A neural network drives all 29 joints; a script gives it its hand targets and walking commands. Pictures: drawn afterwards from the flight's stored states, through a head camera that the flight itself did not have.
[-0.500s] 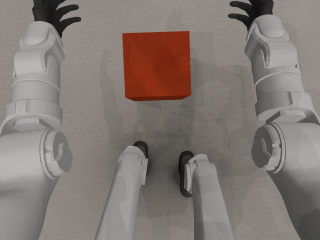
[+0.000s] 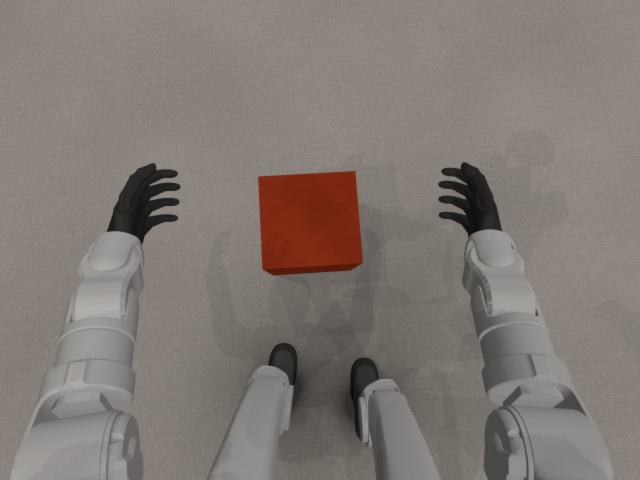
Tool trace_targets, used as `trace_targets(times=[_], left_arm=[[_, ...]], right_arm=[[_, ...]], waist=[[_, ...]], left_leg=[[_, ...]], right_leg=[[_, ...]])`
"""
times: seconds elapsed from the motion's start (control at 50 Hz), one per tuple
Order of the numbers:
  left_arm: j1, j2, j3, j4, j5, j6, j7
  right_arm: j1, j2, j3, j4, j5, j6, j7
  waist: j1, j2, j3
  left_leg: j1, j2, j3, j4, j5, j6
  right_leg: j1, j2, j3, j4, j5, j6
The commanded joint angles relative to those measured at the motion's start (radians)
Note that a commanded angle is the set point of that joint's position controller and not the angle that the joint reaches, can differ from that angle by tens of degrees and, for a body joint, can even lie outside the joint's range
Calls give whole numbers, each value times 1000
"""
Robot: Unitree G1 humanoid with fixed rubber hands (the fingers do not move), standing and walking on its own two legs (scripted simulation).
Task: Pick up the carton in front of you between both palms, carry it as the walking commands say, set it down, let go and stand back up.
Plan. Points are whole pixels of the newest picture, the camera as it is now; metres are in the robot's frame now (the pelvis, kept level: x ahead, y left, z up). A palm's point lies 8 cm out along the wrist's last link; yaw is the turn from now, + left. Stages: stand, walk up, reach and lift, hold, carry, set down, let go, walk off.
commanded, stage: let go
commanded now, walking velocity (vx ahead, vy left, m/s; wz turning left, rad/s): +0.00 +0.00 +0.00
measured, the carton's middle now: (309, 229) +0.48 +0.05 -0.58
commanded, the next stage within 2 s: stand in 1.04 s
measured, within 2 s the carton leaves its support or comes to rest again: neither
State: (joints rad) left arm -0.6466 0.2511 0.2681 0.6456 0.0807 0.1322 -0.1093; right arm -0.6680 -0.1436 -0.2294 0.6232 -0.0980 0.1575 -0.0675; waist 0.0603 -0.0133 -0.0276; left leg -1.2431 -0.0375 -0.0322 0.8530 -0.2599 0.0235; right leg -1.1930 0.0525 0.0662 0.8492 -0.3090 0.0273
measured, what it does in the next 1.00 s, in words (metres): rises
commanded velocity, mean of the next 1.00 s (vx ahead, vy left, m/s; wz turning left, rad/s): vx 0.00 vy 0.00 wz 0.00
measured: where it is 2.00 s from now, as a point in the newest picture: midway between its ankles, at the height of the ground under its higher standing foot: (322, 406)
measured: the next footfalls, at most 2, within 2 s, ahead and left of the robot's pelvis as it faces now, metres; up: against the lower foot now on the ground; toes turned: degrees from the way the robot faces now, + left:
none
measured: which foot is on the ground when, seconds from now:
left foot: down 0.00-1.00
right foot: down 0.00-1.00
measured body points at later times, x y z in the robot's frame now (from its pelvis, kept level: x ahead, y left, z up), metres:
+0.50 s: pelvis +0.04 -0.02 +0.07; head +0.12 -0.02 +0.51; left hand +0.23 +0.22 -0.02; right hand +0.26 -0.24 -0.02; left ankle +0.05 +0.10 -0.67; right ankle +0.02 -0.13 -0.67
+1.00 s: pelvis +0.06 -0.02 +0.07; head +0.06 -0.02 +0.52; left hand +0.22 +0.22 +0.00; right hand +0.23 -0.25 -0.01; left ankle +0.05 +0.10 -0.67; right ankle +0.02 -0.13 -0.67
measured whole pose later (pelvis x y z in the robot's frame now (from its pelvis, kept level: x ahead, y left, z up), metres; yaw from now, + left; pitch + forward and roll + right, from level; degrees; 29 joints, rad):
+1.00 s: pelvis +0.06 -0.02 +0.07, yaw +2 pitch -5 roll +0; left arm 0.22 0.22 0.04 0.40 0.03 0.18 -0.05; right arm 0.22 -0.21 -0.04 0.44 0.00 0.11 0.05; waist 0.00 -0.01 0.10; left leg -0.11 -0.03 -0.06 0.45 -0.26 0.00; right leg -0.06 0.03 0.05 0.46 -0.31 -0.02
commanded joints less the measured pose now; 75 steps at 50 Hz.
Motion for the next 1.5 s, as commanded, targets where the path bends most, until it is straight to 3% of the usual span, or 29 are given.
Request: trace_targets(times=[0.0,0.14,0.36,0.52,0.72,0.92,0.94,0.96,1.02,1.04,1.08,1.12,1.26,1.48], left_arm=[[4,82,-14,-114,-24,-49,1],[299,52,-71,-122,-58,-111,15],[686,46,-161,-251,-95,-152,36],[816,54,-195,-298,-92,-118,33],[832,68,-184,-310,-63,-27,33],[835,60,-190,-318,-64,-8,36],[815,96,-184,-374,-42,46,63],[828,85,-198,-358,-50,58,74],[831,70,-212,-361,-63,72,89],[802,189,-176,-231,-54,0,124],[813,174,-180,-202,-44,-58,129],[808,163,-183,-171,-42,-86,123],[808,198,-186,-78,-43,-123,120],[816,231,-199,25,-46,-136,134]], right_arm=[[-29,-79,8,-117,3,-57,14],[273,-85,34,-91,14,-118,45],[621,-110,119,-190,69,-170,84],[812,-132,153,-245,89,-146,105],[839,-139,172,-292,96,-63,133],[854,-153,160,-291,84,-36,131],[917,-154,153,-232,106,-66,110],[899,-154,164,-248,103,-73,101],[865,-161,172,-260,108,-77,97],[831,-266,149,-122,51,-96,65],[843,-278,145,-92,42,-118,50],[824,-274,149,-59,46,-137,48],[803,-304,153,23,56,-162,52],[802,-346,155,109,62,-170,42]], waist=[[12,41,-834],[-12,47,-683],[-20,19,-325],[-52,-35,-77],[-49,-3,86],[-59,-4,57],[-68,18,0],[-69,-7,10],[-57,-8,26],[-37,-95,61],[-57,-37,49],[-56,8,45],[-61,31,-31],[-64,26,-39]], left_leg=[[903,21,-36,-32,614,-44],[972,33,-51,-127,592,-46],[1018,9,0,-332,306,-43],[1127,-9,25,-438,214,-36],[1215,-23,32,-447,162,-39],[1235,-10,15,-447,257,-34],[1220,-37,19,-413,250,-43],[1206,-34,17,-408,243,-40],[1175,-31,15,-405,236,-39],[1041,67,-25,-397,181,-46],[1031,71,-43,-409,76,-32],[1009,83,-65,-428,28,-20],[1064,106,-78,-407,241,-11],[1119,119,-85,-414,369,-4]], right_leg=[[193,29,-76,-99,254,14],[341,16,-57,-189,233,0],[786,-16,-41,-357,198,-10],[957,-34,-26,-481,223,-9],[984,-52,-25,-516,181,-13],[1064,-27,-32,-482,314,-9],[1103,-31,-27,-443,387,-13],[1091,-30,-29,-436,406,-8],[1075,-29,-31,-433,370,-13],[970,-75,0,-437,166,5],[956,-89,40,-456,23,-11],[962,-85,41,-441,17,-23],[1024,-102,51,-417,233,-26],[1049,-114,51,-418,329,-27]])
